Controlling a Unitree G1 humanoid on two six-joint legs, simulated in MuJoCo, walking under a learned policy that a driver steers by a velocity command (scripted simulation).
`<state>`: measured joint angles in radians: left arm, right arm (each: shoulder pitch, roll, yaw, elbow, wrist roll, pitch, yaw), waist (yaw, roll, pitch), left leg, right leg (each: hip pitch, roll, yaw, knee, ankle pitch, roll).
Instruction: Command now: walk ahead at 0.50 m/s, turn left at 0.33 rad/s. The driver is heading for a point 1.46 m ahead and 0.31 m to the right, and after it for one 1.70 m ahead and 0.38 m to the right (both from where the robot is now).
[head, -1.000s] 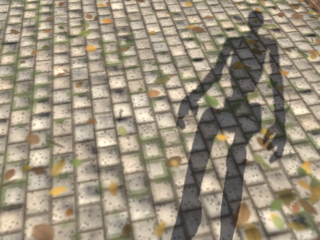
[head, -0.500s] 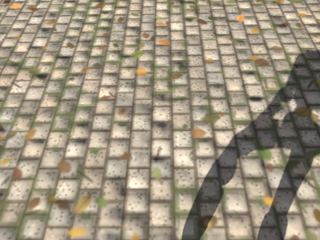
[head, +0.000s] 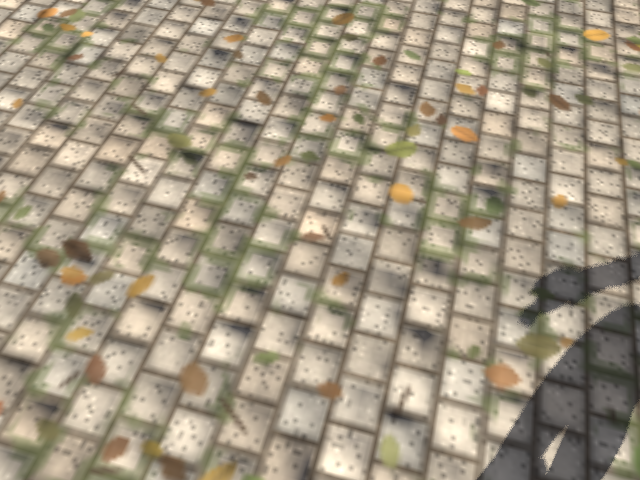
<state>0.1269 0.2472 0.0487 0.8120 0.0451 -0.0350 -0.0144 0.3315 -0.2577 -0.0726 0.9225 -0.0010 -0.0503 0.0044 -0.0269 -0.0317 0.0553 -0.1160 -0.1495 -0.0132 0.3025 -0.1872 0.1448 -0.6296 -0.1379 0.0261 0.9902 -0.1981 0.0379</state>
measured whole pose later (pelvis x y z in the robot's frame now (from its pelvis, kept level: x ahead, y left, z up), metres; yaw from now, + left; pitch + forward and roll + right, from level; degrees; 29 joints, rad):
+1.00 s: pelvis +0.54 +0.02 +0.00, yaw +3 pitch +0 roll +0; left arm 0.28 0.25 0.05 0.95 0.03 -0.05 -0.02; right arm 0.26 -0.23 -0.04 0.94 -0.02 -0.08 0.01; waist 0.01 -0.03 0.04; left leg -0.20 -0.05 0.09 0.37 -0.16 0.09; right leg -0.45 -0.05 0.00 1.08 -0.30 -0.06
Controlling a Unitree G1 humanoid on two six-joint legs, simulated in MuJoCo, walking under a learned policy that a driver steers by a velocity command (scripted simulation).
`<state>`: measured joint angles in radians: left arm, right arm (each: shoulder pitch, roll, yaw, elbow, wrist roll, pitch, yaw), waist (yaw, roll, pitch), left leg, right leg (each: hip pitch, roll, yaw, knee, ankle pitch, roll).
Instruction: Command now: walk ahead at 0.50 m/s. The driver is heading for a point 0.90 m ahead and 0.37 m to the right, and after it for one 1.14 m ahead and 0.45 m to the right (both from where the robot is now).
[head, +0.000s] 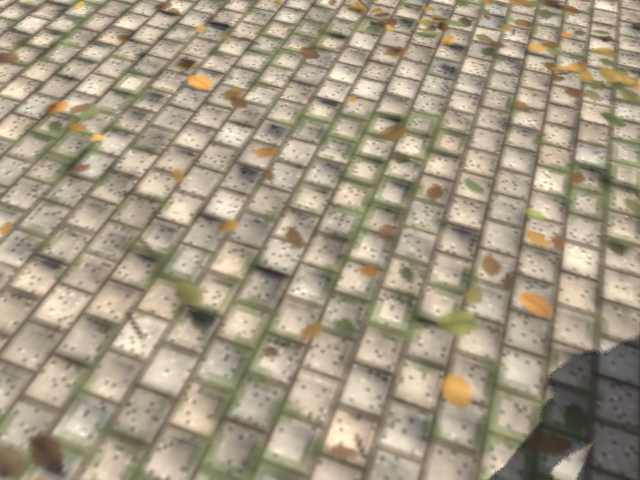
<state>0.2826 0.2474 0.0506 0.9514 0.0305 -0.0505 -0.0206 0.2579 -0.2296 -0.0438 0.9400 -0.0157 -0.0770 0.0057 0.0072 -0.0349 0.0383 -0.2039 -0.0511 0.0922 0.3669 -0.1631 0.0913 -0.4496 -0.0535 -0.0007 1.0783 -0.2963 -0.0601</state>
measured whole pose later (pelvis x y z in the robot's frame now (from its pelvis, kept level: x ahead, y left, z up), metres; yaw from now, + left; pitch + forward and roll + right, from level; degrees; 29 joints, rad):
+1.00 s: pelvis +0.55 -0.05 -0.01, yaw -22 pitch +1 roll +0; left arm 0.37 0.29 0.08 0.90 0.01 -0.04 0.00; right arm 0.08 -0.25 -0.03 0.77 -0.04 -0.07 -0.01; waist 0.07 -0.02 0.04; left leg -0.38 -0.01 0.04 0.53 -0.17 0.03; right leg -0.26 0.10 0.10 1.03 -0.43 -0.09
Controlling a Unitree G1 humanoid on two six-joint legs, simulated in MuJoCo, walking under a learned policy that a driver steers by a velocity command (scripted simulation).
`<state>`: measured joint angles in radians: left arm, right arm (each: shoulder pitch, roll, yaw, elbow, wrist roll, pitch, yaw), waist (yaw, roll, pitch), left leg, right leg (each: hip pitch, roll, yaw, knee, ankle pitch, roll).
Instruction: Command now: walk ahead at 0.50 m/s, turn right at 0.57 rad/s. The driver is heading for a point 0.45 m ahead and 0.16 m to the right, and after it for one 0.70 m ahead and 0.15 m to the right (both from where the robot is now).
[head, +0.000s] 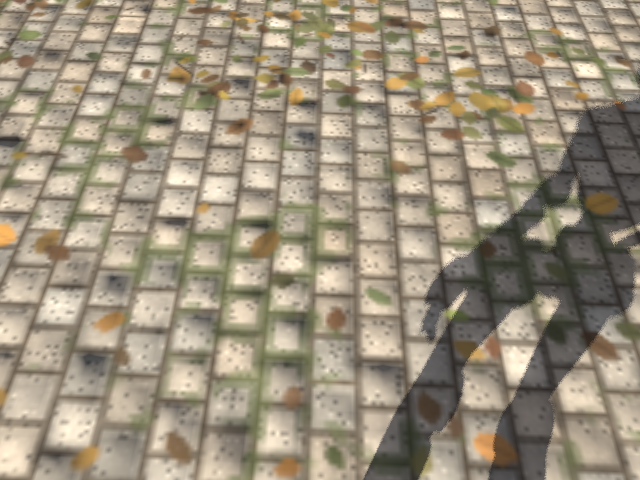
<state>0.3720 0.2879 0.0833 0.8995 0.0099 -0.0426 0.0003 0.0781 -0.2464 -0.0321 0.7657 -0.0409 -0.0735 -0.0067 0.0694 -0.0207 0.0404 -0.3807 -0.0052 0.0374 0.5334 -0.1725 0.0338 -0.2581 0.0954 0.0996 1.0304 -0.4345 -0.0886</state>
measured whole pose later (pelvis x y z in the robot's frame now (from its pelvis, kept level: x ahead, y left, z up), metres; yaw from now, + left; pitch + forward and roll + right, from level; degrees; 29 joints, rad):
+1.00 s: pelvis +0.52 -0.14 -0.01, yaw -35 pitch +2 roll -1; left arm 0.46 0.30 0.07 0.87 -0.01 -0.05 0.01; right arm 0.03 -0.26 -0.02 0.68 -0.05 -0.07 0.01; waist 0.09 0.01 0.04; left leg -0.48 -0.01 0.02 0.53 -0.06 0.03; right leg 0.00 0.15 0.21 0.58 -0.45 -0.09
